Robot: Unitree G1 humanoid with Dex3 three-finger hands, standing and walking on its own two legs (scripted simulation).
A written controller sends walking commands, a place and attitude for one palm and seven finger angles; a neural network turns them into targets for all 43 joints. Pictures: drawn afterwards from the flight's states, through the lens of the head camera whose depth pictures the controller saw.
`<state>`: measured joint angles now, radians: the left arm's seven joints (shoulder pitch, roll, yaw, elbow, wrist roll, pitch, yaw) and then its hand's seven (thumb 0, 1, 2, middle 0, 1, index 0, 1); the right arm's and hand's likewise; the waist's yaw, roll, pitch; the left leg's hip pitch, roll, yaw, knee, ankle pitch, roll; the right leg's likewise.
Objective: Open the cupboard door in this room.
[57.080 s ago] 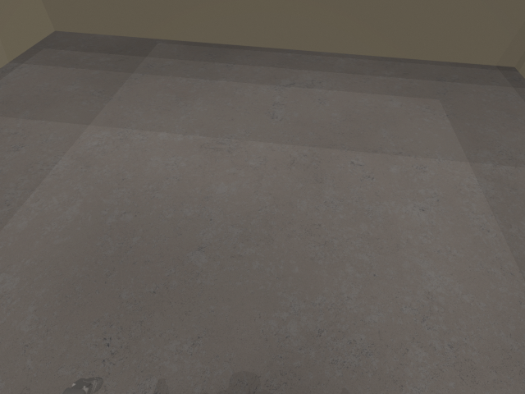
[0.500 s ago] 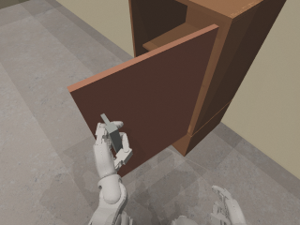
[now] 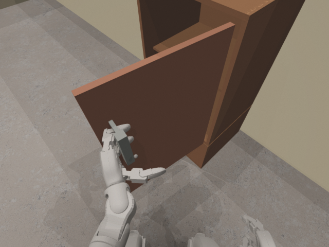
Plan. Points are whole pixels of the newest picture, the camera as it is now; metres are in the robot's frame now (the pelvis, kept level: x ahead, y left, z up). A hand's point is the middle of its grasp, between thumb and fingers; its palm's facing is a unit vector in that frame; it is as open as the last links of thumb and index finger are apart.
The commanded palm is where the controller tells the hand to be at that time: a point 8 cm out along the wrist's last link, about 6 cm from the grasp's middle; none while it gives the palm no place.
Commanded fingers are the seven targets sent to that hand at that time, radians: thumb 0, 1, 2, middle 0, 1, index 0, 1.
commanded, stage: open thumb and fingers to let go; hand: left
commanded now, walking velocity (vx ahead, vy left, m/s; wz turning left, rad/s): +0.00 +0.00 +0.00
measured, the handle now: (121, 142) +0.36 +0.13 +0.04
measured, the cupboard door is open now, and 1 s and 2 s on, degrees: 82 83 82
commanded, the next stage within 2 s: slide the hand sideways off the handle in 0.24 s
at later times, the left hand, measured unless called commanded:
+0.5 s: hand (131, 170) +0.29 +0.09 +0.03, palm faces -0.11 -0.99 -0.10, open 15.7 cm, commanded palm +0.28 +0.14 +0.04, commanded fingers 0.00 -0.50 0.30 -0.15 -0.30 -0.15 -0.30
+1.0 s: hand (116, 182) +0.26 +0.12 +0.03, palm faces -0.11 -0.99 -0.01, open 16.1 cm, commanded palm +0.24 +0.19 +0.04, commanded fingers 0.00 -0.50 0.30 -0.15 -0.30 -0.15 -0.30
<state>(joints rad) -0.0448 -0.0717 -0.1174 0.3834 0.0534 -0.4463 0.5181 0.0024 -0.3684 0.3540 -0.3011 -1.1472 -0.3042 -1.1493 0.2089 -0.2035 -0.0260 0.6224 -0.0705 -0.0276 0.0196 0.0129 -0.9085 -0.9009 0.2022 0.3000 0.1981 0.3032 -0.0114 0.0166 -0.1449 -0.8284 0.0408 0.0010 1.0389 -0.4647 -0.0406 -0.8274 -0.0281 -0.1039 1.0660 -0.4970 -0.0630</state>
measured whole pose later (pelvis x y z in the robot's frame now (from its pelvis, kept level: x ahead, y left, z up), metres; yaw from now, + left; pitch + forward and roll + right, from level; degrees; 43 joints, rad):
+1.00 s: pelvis +0.00 +0.04 -0.01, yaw -1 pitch +14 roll -1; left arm 0.21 0.11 -0.14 0.07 -0.07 -0.38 0.01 -0.01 -0.50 0.30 -0.19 -0.32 -0.20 -0.33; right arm 0.23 -0.21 0.02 0.47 0.00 -0.03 0.01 0.01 -0.91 -0.90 0.20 0.30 0.20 0.30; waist 0.00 0.02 -0.13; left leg -0.87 0.03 0.03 1.13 -0.52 0.02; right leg -0.85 -0.04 -0.07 1.11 -0.51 -0.01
